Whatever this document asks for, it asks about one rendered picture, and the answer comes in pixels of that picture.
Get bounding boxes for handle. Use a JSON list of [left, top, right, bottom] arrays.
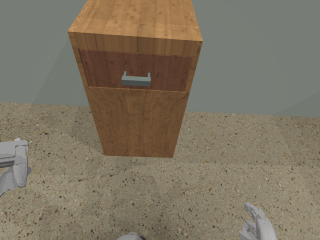
[[121, 71, 151, 87]]

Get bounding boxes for robot left hand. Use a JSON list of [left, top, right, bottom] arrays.
[[0, 138, 32, 197]]

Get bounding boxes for cabinet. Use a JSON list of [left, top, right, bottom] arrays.
[[67, 0, 203, 158]]

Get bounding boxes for left robot shin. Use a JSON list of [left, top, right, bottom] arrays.
[[129, 232, 141, 239]]

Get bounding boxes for robot right hand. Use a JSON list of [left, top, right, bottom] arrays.
[[239, 202, 278, 240]]

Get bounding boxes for drawer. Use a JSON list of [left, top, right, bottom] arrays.
[[80, 49, 193, 92]]

